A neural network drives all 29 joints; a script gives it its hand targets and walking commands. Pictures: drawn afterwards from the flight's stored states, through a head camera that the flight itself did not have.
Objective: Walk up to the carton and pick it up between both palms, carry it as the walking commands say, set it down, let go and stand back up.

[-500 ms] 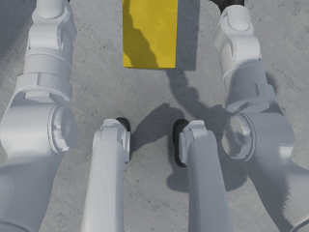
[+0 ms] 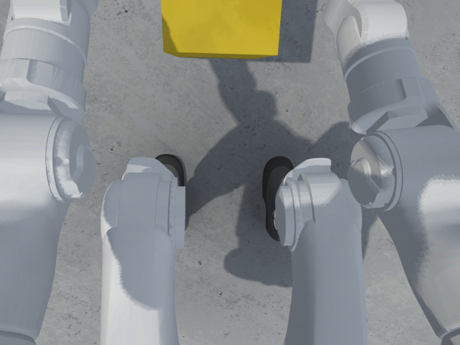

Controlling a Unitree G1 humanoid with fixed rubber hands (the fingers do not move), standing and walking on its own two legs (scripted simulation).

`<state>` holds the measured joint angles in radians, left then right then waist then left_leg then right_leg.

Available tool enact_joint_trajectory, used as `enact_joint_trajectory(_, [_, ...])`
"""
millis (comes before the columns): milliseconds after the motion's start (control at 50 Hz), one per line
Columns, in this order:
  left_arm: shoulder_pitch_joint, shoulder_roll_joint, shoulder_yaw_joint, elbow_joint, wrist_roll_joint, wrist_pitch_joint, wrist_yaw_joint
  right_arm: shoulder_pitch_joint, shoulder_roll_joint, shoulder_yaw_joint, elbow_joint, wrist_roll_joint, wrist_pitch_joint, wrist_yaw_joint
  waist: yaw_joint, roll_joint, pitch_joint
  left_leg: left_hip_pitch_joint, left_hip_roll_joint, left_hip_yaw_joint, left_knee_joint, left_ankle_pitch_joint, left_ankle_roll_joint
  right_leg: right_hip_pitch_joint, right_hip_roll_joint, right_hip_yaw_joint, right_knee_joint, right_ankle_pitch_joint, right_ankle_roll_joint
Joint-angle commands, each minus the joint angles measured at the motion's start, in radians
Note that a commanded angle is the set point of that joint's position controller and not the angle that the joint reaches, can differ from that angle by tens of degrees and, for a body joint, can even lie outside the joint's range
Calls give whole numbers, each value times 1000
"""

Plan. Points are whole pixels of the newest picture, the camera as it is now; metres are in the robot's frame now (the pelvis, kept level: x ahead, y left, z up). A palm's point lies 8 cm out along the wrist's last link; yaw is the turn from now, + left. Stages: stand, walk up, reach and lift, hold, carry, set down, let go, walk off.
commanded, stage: reach and lift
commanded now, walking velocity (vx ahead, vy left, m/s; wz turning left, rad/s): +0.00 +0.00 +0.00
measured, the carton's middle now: out of the picture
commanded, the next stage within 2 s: none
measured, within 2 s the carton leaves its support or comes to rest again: leaves its support in 1.74 s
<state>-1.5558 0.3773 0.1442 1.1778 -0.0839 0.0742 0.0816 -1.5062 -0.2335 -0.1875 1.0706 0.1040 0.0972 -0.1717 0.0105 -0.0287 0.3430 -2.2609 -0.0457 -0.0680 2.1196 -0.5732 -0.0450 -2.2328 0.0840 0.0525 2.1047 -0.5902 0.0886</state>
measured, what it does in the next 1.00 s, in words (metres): stands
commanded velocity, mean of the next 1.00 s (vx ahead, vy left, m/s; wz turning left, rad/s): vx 0.00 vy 0.00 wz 0.00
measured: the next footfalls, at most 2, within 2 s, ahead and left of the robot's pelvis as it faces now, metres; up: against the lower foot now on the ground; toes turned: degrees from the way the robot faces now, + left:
none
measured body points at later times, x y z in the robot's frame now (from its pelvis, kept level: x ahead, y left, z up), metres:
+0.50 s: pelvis +0.00 +0.00 -0.02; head +0.39 +0.02 +0.19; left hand +0.57 +0.20 -0.23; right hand +0.57 -0.12 -0.22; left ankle +0.10 +0.13 -0.36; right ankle +0.11 -0.13 -0.36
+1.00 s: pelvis +0.00 +0.00 -0.02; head +0.39 +0.03 +0.19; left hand +0.57 +0.16 -0.23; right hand +0.57 -0.09 -0.22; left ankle +0.10 +0.13 -0.36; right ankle +0.11 -0.13 -0.36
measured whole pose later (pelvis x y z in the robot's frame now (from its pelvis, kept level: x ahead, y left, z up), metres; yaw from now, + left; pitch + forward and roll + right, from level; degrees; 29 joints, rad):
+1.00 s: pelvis +0.00 +0.00 -0.02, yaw +0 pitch +33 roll -1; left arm -1.63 0.29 0.24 1.18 0.06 0.11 0.05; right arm -1.60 -0.17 -0.32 1.11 -0.05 0.11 -0.13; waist 0.02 -0.04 0.52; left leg -2.20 -0.03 -0.05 2.23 -0.61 -0.04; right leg -2.18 0.09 0.06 2.22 -0.62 0.09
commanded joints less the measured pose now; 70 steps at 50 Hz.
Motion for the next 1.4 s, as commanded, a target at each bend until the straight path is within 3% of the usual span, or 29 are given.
enact_joint_trajectory(0, [-292, 94, -15, -81, -9, -27, -1, -260, -93, 7, -74, 10, -30, 8, 7, 70, -1211, 688, 16, 98, -119, 387, -3, 534, 0, -130, -100, 324, -19])
enact_joint_trajectory(20, [-305, 100, -12, -88, -10, -28, 0, -277, -99, 13, -73, 11, -32, 9, 18, 65, -1205, 667, 12, 98, -114, 382, -3, 543, 1, -127, -90, 318, -20])
enact_joint_trajectory(100, [-332, 117, -12, -74, -19, -40, -9, -291, -117, 16, -79, 8, -45, 13, 9, 37, -1118, 647, 10, 75, -78, 410, 7, 493, -6, -120, -58, 339, -15])
enact_joint_trajectory(220, [-293, 113, 3, -42, -7, -47, -17, -275, -114, 40, -71, 42, -56, 27, 38, 24, -1083, 659, 11, 69, -46, 462, 14, 498, -3, -107, -28, 380, -13])
enact_joint_trajectory(420, [-299, 112, -22, -45, -39, -40, -28, -267, -115, 36, -48, 47, -46, 25, 19, 27, -1064, 634, 13, 81, -48, 417, 14, 521, -3, -103, -32, 363, -14])
enact_joint_trajectory(620, [-346, 72, 5, -37, 4, -24, -40, -329, -78, 6, -46, 6, -30, 38, 30, 20, -1013, 619, 2, 88, -60, 339, 12, 535, 6, -107, -38, 303, -17])
enact_joint_trajectory(780, [-371, -9, 51, -51, 82, -12, -43, -338, -5, -56, -49, -83, -23, 44, 24, 26, -987, 640, -21, 93, -60, 327, 6, 541, 27, -115, -36, 302, -21])
enact_joint_trajectory(840, [-379, -79, 58, -61, 112, -8, -49, -340, 91, -60, -42, -107, -19, 57, 33, 26, -978, 646, -32, 99, -62, 329, 6, 543, 38, -116, -34, 306, -22])
enact_joint_trajectory(880, [-401, -215, 33, -69, 120, 1, -76, -373, 229, -34, -52, -113, -14, 86, 36, 25, -964, 635, -40, 104, -61, 328, 9, 546, 47, -116, -33, 308, -23])
enact_joint_trajectory(1040, [-457, -785, -64, -128, 135, 57, -242, -456, 795, 26, -73, -163, 30, 256, 35, 21, -820, 571, -71, 120, -41, 310, 24, 491, 87, -123, -10, 268, -36])
enact_joint_trajectory(1180, [-389, -919, -88, -168, 125, 81, -294, -411, 914, 44, -82, -139, 51, 310, 40, 19, -801, 560, -77, 115, -17, 374, 35, 422, 90, -127, 3, 303, -41])
enact_joint_trajectory(1380, [-376, -964, -125, -184, 95, 90, -310, -401, 960, 79, -88, -108, 63, 318, 38, 26, -799, 534, -78, 112, -12, 398, 41, 397, 90, -122, 5, 329, -48])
